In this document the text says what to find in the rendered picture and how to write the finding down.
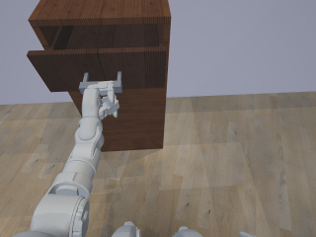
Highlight robot shin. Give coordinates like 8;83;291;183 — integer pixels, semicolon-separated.
124;221;134;226
178;226;188;231

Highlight left robot hand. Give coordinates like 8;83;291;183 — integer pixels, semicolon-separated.
81;80;119;121

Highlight right robot shin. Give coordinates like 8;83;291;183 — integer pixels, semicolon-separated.
178;226;188;231

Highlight handle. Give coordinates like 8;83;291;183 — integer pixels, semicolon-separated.
79;71;122;95

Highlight left robot shin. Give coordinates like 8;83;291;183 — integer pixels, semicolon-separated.
124;221;134;226

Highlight drawer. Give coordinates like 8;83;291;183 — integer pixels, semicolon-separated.
27;23;167;93

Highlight left robot upper arm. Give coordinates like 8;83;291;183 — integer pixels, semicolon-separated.
13;194;90;237

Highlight cabinet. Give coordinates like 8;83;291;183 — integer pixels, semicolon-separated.
28;0;172;152

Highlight left robot forearm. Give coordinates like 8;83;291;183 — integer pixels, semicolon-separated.
30;117;105;231

